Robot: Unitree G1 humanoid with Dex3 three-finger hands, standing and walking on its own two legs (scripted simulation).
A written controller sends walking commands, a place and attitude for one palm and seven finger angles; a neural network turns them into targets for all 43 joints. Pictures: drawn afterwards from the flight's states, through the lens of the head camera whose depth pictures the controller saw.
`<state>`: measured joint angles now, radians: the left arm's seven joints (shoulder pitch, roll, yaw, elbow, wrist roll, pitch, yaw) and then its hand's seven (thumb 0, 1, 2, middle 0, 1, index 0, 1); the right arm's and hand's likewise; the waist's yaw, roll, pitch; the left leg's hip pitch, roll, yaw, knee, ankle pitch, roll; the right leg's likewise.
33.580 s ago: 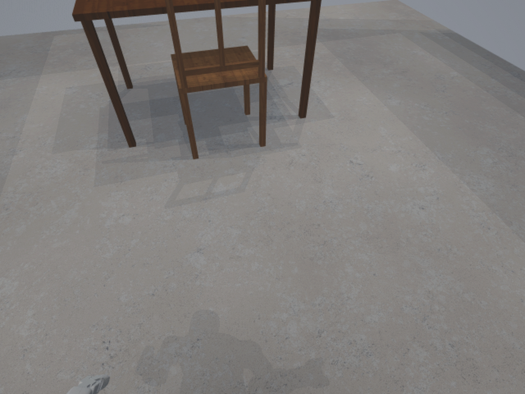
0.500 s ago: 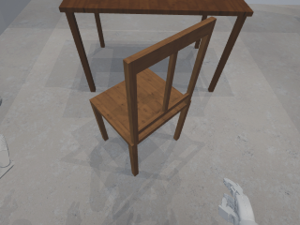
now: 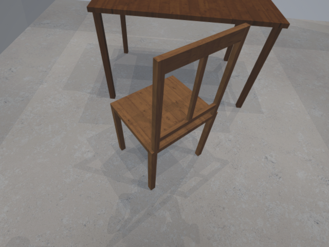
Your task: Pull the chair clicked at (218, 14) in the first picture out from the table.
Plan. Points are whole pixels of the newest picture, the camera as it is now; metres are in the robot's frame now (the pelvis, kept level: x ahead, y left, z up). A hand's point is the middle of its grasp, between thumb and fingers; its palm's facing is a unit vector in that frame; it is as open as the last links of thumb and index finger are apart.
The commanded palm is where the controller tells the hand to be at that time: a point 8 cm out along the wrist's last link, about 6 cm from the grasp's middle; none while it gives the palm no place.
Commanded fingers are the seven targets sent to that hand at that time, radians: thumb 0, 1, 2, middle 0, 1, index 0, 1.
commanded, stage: let the arm hang, fingers relaxed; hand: left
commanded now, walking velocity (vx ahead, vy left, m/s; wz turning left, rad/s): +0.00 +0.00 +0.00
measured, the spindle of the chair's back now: (195, 91) +0.69 -0.09 -0.06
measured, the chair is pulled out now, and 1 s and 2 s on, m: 0.47 0.47 0.47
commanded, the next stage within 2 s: look to check the result in 0.76 s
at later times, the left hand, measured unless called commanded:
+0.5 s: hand out of the picture -0.03 +0.17 -0.16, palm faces +0.00 -0.98 -0.21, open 7.4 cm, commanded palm none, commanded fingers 0.00 0.90 0.90 -0.20 -0.30 -0.20 -0.30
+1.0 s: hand out of the picture -0.01 +0.15 -0.17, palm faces +0.01 -0.98 -0.18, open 7.4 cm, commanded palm none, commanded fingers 0.00 0.90 0.90 -0.20 -0.30 -0.20 -0.30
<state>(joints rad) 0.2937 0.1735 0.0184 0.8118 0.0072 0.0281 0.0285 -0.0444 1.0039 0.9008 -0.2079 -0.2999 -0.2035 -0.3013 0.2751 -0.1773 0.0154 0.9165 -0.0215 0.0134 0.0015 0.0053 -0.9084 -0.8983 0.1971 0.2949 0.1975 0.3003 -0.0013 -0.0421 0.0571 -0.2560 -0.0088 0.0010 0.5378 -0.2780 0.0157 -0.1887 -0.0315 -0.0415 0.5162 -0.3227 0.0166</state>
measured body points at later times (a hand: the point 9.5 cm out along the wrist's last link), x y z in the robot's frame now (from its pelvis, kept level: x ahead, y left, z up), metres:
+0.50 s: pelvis -0.01 +0.00 +0.01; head +0.00 -0.02 +0.45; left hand -0.03 +0.22 -0.15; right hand -0.04 -0.21 -0.16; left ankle +0.00 +0.11 -0.73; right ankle -0.03 -0.13 -0.73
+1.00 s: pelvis +0.00 -0.01 +0.01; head +0.01 -0.02 +0.46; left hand -0.01 +0.20 -0.15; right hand -0.03 -0.22 -0.16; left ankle +0.00 +0.11 -0.73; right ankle -0.03 -0.13 -0.73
